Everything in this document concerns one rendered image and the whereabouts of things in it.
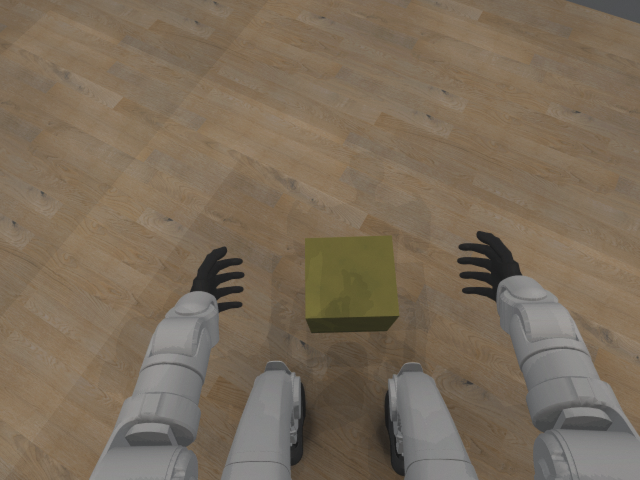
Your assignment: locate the robot left hand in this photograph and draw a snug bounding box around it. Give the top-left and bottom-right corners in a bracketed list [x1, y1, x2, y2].
[190, 247, 245, 313]

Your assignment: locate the robot right thigh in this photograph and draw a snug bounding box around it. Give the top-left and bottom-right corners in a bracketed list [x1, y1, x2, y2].
[388, 372, 479, 480]

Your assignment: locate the robot right forearm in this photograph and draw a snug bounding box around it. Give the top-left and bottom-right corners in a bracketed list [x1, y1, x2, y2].
[496, 275, 640, 441]

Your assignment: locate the right robot upper arm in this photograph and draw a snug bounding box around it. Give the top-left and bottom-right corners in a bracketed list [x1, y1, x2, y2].
[533, 429, 640, 480]

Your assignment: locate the right robot shin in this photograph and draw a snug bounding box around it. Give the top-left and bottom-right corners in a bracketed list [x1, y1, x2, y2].
[393, 362, 436, 454]

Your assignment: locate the carton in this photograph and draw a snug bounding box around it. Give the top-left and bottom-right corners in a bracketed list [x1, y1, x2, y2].
[305, 235, 399, 333]

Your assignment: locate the robot right hand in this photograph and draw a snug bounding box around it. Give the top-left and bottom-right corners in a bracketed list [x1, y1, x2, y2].
[457, 231, 523, 302]

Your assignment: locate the left robot upper arm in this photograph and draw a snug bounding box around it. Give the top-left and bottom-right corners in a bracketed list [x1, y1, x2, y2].
[93, 445, 198, 480]

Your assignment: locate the robot left forearm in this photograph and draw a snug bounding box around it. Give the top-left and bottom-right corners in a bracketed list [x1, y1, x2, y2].
[89, 291, 219, 480]

